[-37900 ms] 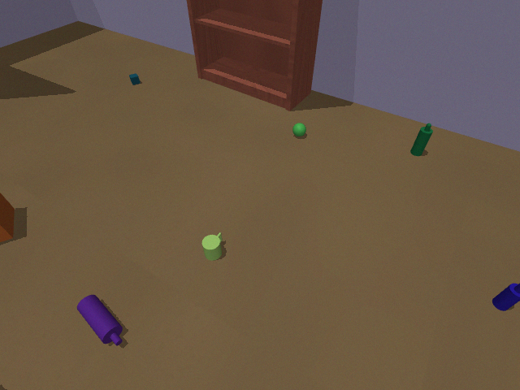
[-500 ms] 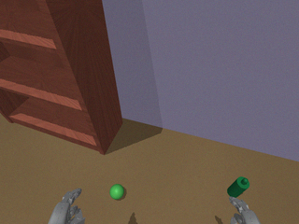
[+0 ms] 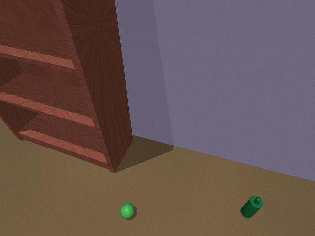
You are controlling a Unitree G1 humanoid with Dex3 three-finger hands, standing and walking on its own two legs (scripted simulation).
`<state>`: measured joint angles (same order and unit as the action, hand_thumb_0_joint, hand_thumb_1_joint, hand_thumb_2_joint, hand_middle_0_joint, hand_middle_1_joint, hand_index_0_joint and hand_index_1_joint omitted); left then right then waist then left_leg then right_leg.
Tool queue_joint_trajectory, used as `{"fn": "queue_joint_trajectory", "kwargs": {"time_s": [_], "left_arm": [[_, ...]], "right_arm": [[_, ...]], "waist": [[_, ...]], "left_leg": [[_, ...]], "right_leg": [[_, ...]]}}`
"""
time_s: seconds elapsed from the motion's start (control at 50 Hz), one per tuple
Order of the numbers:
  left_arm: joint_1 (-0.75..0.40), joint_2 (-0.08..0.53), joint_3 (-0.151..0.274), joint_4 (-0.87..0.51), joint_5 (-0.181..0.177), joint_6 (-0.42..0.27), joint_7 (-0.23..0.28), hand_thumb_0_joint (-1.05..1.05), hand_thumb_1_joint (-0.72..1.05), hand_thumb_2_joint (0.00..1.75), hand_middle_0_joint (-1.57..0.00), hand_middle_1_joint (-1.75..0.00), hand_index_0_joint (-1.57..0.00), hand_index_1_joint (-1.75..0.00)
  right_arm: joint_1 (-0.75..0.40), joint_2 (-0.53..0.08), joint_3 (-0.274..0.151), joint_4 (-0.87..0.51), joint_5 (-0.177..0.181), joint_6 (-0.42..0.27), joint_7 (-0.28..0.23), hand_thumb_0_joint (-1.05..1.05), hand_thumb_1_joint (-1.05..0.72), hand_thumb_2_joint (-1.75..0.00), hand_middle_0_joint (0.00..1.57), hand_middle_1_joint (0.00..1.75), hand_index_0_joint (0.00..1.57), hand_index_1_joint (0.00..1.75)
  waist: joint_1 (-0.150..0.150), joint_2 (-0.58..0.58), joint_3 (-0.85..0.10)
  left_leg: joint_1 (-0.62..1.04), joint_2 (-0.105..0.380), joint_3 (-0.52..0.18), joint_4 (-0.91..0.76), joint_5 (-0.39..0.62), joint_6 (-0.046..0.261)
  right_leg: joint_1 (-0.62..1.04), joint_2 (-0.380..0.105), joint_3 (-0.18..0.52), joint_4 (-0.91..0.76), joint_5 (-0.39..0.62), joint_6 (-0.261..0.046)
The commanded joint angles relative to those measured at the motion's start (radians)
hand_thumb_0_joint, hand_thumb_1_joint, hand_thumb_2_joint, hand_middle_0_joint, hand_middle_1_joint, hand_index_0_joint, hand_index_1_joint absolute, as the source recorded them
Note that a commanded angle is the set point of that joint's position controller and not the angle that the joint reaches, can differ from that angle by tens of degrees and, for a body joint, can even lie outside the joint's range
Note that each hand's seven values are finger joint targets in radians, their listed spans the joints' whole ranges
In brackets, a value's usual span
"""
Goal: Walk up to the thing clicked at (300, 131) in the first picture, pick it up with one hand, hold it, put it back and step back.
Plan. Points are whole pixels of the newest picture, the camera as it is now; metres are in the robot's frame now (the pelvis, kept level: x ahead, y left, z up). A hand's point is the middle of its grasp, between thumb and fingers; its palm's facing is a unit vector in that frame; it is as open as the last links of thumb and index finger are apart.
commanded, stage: stand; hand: left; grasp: from above
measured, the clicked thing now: (127, 210) +0.44 +0.20 -0.73
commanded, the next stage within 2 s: step back in 1.92 s
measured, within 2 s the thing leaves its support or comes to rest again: neither
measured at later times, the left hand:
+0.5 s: hand out of the picture +0.03 +0.22 -0.16, palm faces +0.02 -0.94 -0.33, open 7.3 cm
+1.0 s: hand out of the picture +0.10 +0.22 -0.15, palm faces +0.01 -0.94 -0.33, open 7.3 cm
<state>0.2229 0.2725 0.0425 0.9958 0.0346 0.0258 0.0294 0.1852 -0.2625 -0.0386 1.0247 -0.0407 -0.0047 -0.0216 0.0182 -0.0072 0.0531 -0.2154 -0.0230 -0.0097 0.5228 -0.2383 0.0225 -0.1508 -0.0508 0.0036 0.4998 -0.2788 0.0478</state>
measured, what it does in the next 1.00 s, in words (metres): stands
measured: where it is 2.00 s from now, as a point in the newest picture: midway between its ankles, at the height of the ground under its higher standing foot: outside the picture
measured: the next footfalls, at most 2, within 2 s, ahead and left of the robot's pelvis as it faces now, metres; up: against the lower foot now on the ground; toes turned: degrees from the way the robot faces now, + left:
none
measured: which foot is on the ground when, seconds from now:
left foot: down 0.00-1.00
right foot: down 0.00-1.00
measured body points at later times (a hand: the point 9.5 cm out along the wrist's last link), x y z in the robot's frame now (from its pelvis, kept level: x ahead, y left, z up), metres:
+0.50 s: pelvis -0.01 -0.02 +0.01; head -0.01 -0.02 +0.46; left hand +0.02 +0.27 -0.13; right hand +0.05 -0.30 -0.13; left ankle +0.03 +0.10 -0.74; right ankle +0.00 -0.15 -0.74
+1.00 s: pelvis +0.02 -0.02 +0.01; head +0.03 -0.03 +0.46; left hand +0.09 +0.27 -0.12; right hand +0.09 -0.31 -0.13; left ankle +0.03 +0.10 -0.74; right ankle +0.00 -0.15 -0.74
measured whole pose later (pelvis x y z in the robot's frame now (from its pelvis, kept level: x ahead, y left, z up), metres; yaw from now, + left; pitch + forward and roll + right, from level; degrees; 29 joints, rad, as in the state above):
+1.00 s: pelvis +0.02 -0.02 +0.01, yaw +0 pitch -3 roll +0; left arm 0.11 0.30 0.03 1.13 0.02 0.00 0.02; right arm 0.12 -0.31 -0.02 1.14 -0.02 -0.01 -0.02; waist 0.00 0.01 0.06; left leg -0.12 0.00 -0.02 0.35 -0.18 -0.01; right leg -0.06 -0.02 -0.01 0.34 -0.23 0.02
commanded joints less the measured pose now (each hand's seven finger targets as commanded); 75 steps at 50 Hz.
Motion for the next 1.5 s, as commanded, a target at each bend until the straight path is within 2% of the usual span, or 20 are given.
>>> {"fn": "queue_joint_trajectory", "kwargs": {"time_s": [0.0,0.1,0.18,0.24,0.28,0.46,0.5,0.52,0.58,0.66,0.68,0.8,1.02,1.04,1.18,1.22,1.24,1.38,1.42,1.48], "left_arm": [[-0.032,0.176,0.035,-0.016,-0.005,-0.036,0.011,0.00,0.90,0.90,-0.20,-0.30,-0.20,-0.30],[-0.032,0.183,0.030,0.029,-0.001,-0.034,0.006,0.00,0.90,0.90,-0.20,-0.30,-0.20,-0.30],[-0.039,0.189,0.026,0.047,0.000,-0.043,0.005,0.00,0.90,0.90,-0.20,-0.30,-0.20,-0.30],[-0.040,0.194,0.023,0.059,0.000,-0.042,0.007,0.00,0.90,0.90,-0.20,-0.30,-0.20,-0.30],[-0.041,0.199,0.021,0.065,0.001,-0.046,0.007,0.00,0.90,0.90,-0.20,-0.30,-0.20,-0.30],[-0.056,0.222,0.021,0.078,-0.007,-0.043,0.004,0.00,0.90,0.90,-0.20,-0.30,-0.20,-0.30],[-0.063,0.224,0.020,0.079,-0.007,-0.048,0.004,0.00,0.90,0.90,-0.20,-0.30,-0.20,-0.30],[-0.066,0.226,0.023,0.079,-0.010,-0.046,0.004,0.00,0.90,0.90,-0.20,-0.30,-0.20,-0.30],[-0.076,0.226,0.025,0.081,-0.014,-0.049,0.003,0.00,0.90,0.90,-0.20,-0.30,-0.20,-0.30],[-0.080,0.220,0.022,0.090,-0.015,-0.049,0.000,0.00,0.90,0.90,-0.20,-0.30,-0.20,-0.30],[-0.085,0.218,0.023,0.090,-0.015,-0.050,0.000,0.00,0.90,0.90,-0.20,-0.30,-0.20,-0.30],[-0.104,0.219,0.022,0.094,-0.018,-0.047,-0.002,0.00,0.90,0.90,-0.20,-0.30,-0.20,-0.30],[-0.125,0.227,0.025,0.090,-0.024,-0.050,0.000,0.00,0.90,0.90,-0.20,-0.30,-0.20,-0.30],[-0.131,0.230,0.025,0.093,-0.023,-0.049,0.000,0.00,0.90,0.90,-0.20,-0.30,-0.20,-0.30],[-0.145,0.234,0.023,0.090,-0.018,-0.049,-0.003,0.00,0.90,0.90,-0.20,-0.30,-0.20,-0.30],[-0.156,0.244,0.025,0.085,-0.017,-0.050,-0.004,0.00,0.90,0.90,-0.20,-0.30,-0.20,-0.30],[-0.159,0.250,0.026,0.080,-0.016,-0.051,-0.003,0.00,0.90,0.90,-0.20,-0.30,-0.20,-0.30],[-0.156,0.248,0.019,0.081,-0.019,-0.054,-0.007,0.00,0.90,0.90,-0.20,-0.30,-0.20,-0.30],[-0.154,0.249,0.019,0.082,-0.018,-0.052,-0.009,0.00,0.90,0.90,-0.20,-0.30,-0.20,-0.30],[-0.157,0.253,0.018,0.081,-0.019,-0.053,-0.007,0.00,0.90,0.90,-0.20,-0.30,-0.20,-0.30]], "right_arm": [[-0.060,-0.207,-0.042,-0.042,0.009,-0.028,-0.014,0.00,-0.90,-0.90,0.20,0.30,0.20,0.30],[-0.070,-0.216,-0.044,-0.015,0.012,-0.018,-0.010,0.00,-0.90,-0.90,0.20,0.30,0.20,0.30],[-0.068,-0.209,-0.040,0.001,0.015,-0.016,-0.004,0.00,-0.90,-0.90,0.20,0.30,0.20,0.30],[-0.080,-0.216,-0.040,0.011,0.016,-0.013,-0.002,0.00,-0.90,-0.90,0.20,0.30,0.20,0.30],[-0.078,-0.212,-0.037,0.017,0.019,-0.013,0.001,0.00,-0.90,-0.90,0.20,0.30,0.20,0.30],[-0.071,-0.227,-0.029,0.036,0.019,-0.008,0.004,0.00,-0.90,-0.90,0.20,0.30,0.20,0.30],[-0.072,-0.216,-0.025,0.040,0.020,-0.009,0.005,0.00,-0.90,-0.90,0.20,0.30,0.20,0.30],[-0.063,-0.221,-0.024,0.044,0.019,-0.010,0.004,0.00,-0.90,-0.90,0.20,0.30,0.20,0.30],[-0.079,-0.226,-0.020,0.044,0.020,-0.016,0.002,0.00,-0.90,-0.90,0.20,0.30,0.20,0.30],[-0.075,-0.231,-0.014,0.053,0.022,-0.018,0.000,0.00,-0.90,-0.90,0.20,0.30,0.20,0.30],[-0.077,-0.237,-0.016,0.055,0.022,-0.020,-0.002,0.00,-0.90,-0.90,0.20,0.30,0.20,0.30],[-0.080,-0.239,-0.011,0.065,0.023,-0.022,-0.004,0.00,-0.90,-0.90,0.20,0.30,0.20,0.30],[-0.096,-0.248,-0.008,0.067,0.025,-0.028,-0.008,0.00,-0.90,-0.90,0.20,0.30,0.20,0.30],[-0.102,-0.247,-0.007,0.066,0.026,-0.026,-0.008,0.00,-0.90,-0.90,0.20,0.30,0.20,0.30],[-0.124,-0.260,-0.011,0.063,0.026,-0.022,-0.004,0.00,-0.90,-0.90,0.20,0.30,0.20,0.30],[-0.124,-0.257,-0.010,0.064,0.028,-0.022,-0.003,0.00,-0.90,-0.90,0.20,0.30,0.20,0.30],[-0.132,-0.253,-0.012,0.060,0.026,-0.024,-0.002,0.00,-0.90,-0.90,0.20,0.30,0.20,0.30],[-0.132,-0.260,-0.011,0.065,0.028,-0.023,0.001,0.00,-0.90,-0.90,0.20,0.30,0.20,0.30],[-0.135,-0.260,-0.009,0.066,0.028,-0.023,0.001,0.00,-0.90,-0.90,0.20,0.30,0.20,0.30],[-0.135,-0.258,-0.009,0.068,0.027,-0.022,0.003,0.00,-0.90,-0.90,0.20,0.30,0.20,0.30]], "waist": [[0.003,0.046,-0.011],[0.001,0.048,0.020],[-0.007,0.011,0.000],[-0.007,0.013,0.012],[-0.010,-0.016,0.015],[-0.015,0.011,0.036],[-0.015,-0.002,0.017],[-0.018,0.020,0.012],[-0.013,0.029,-0.021],[-0.011,0.008,-0.003],[-0.012,0.010,-0.027],[-0.015,0.016,-0.047],[-0.010,0.011,-0.091],[-0.013,0.001,-0.085],[-0.016,0.010,-0.047],[-0.021,0.014,-0.041],[-0.017,0.010,-0.068],[-0.019,0.008,-0.075],[-0.019,0.016,-0.055],[-0.019,0.002,-0.057]], "left_leg": [[0.007,0.115,-0.153,-0.216,-0.001,0.015],[-0.001,0.116,-0.161,-0.262,-0.129,0.008],[0.034,0.108,-0.138,-0.230,-0.045,0.008],[0.042,0.109,-0.140,-0.230,-0.059,0.007],[0.057,0.104,-0.131,-0.216,-0.004,0.005],[0.031,0.108,-0.126,-0.227,-0.053,0.003],[0.051,0.109,-0.116,-0.209,0.027,0.006],[0.041,0.111,-0.119,-0.221,-0.002,0.004],[0.054,0.115,-0.116,-0.218,0.071,0.007],[0.060,0.120,-0.115,-0.225,0.110,0.003],[0.089,0.124,-0.109,-0.215,0.145,0.006],[0.102,0.128,-0.099,-0.218,0.194,-0.001],[0.151,0.143,-0.087,-0.197,0.397,0.000],[0.141,0.138,-0.085,-0.202,0.349,-0.001],[0.117,0.138,-0.090,-0.226,0.241,-0.007],[0.120,0.136,-0.090,-0.235,0.234,-0.012],[0.141,0.144,-0.090,-0.223,0.283,-0.008],[0.133,0.143,-0.089,-0.229,0.266,-0.010],[0.129,0.140,-0.088,-0.241,0.215,-0.013],[0.117,0.142,-0.093,-0.241,0.232,-0.011]], "right_leg": [[0.018,-0.041,0.041,-0.120,0.079,-0.051],[-0.006,-0.035,0.035,-0.151,0.016,-0.051],[-0.003,-0.053,0.055,-0.192,0.015,-0.053],[-0.020,-0.052,0.053,-0.205,-0.010,-0.051],[-0.026,-0.058,0.059,-0.221,-0.004,-0.053],[-0.036,-0.058,0.071,-0.237,-0.067,-0.055],[-0.018,-0.069,0.078,-0.239,-0.018,-0.060],[-0.007,-0.062,0.072,-0.231,-0.015,-0.058],[0.035,-0.068,0.069,-0.217,0.083,-0.060],[0.027,-0.064,0.063,-0.220,0.098,-0.058],[0.037,-0.070,0.068,-0.216,0.138,-0.060],[0.058,-0.067,0.061,-0.217,0.172,-0.058],[0.102,-0.075,0.045,-0.190,0.362,-0.052],[0.096,-0.073,0.044,-0.203,0.320,-0.050],[0.071,-0.073,0.053,-0.235,0.217,-0.051],[0.059,-0.071,0.055,-0.236,0.207,-0.051],[0.073,-0.074,0.051,-0.225,0.249,-0.056],[0.084,-0.074,0.052,-0.229,0.242,-0.060],[0.058,-0.071,0.056,-0.238,0.192,-0.058],[0.071,-0.073,0.053,-0.234,0.205,-0.061]]}}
